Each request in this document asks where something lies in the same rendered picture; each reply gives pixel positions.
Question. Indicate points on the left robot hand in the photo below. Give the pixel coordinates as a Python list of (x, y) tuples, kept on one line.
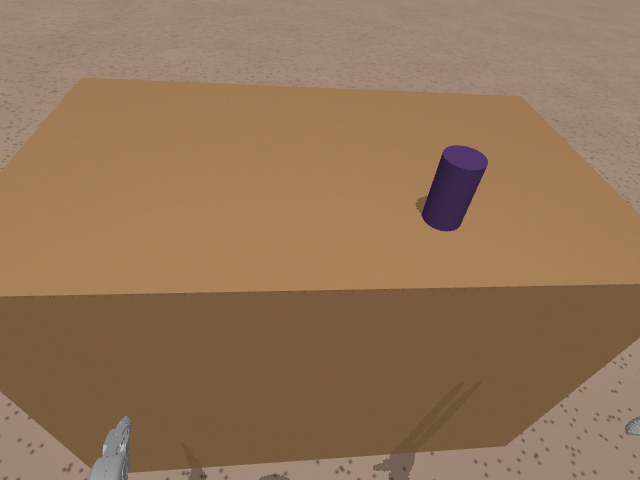
[(114, 464)]

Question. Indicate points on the can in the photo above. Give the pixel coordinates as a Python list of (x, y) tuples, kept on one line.
[(457, 177)]

